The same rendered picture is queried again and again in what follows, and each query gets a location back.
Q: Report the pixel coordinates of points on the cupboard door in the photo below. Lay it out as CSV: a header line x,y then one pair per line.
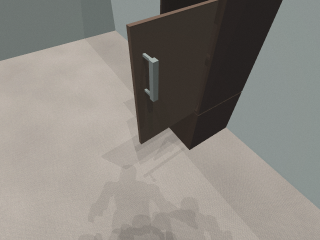
x,y
180,40

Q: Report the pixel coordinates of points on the handle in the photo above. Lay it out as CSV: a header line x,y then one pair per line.
x,y
153,91

